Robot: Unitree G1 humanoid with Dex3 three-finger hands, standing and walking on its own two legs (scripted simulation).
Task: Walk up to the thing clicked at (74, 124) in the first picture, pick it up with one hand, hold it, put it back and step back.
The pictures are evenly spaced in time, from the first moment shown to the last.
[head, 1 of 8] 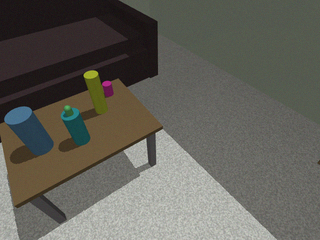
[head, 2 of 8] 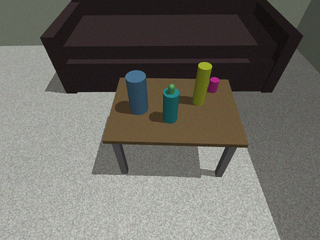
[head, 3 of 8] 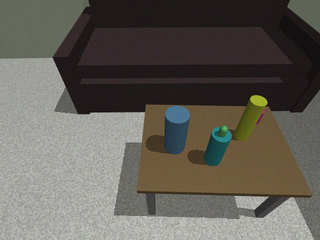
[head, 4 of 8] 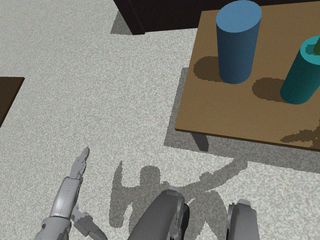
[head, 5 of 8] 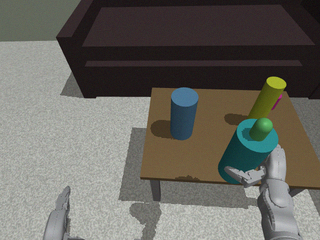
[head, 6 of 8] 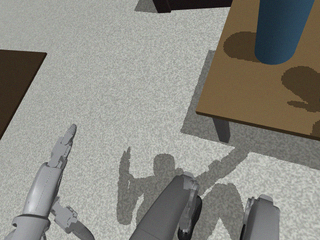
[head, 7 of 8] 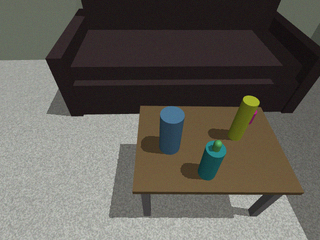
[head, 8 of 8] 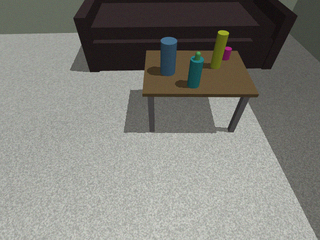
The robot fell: no
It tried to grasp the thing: yes
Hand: right
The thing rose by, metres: 0.25
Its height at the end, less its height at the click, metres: +0.00
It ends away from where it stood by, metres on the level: 0.08
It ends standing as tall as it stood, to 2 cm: yes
